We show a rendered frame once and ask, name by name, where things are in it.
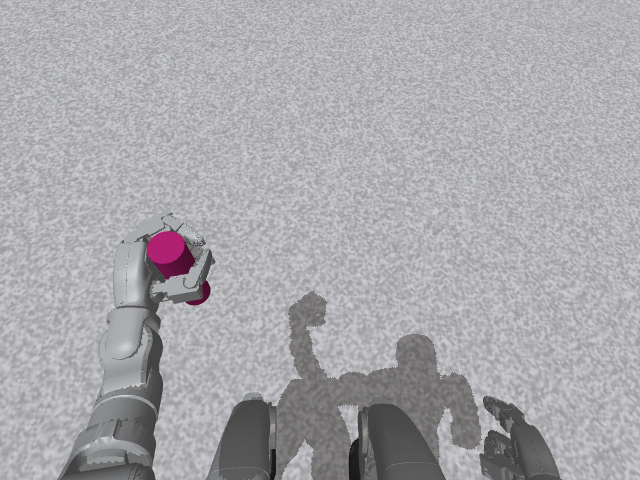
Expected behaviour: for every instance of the left robot hand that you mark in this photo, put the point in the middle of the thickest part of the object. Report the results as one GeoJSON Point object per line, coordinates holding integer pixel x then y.
{"type": "Point", "coordinates": [136, 279]}

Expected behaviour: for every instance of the can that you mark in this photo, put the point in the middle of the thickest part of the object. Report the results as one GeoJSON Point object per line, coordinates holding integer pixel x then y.
{"type": "Point", "coordinates": [169, 252]}

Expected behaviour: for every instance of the right robot hand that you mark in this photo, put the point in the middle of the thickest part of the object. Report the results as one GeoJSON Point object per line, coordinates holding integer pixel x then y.
{"type": "Point", "coordinates": [525, 455]}

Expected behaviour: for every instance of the left robot arm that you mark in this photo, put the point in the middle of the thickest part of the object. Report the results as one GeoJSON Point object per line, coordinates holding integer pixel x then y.
{"type": "Point", "coordinates": [118, 443]}

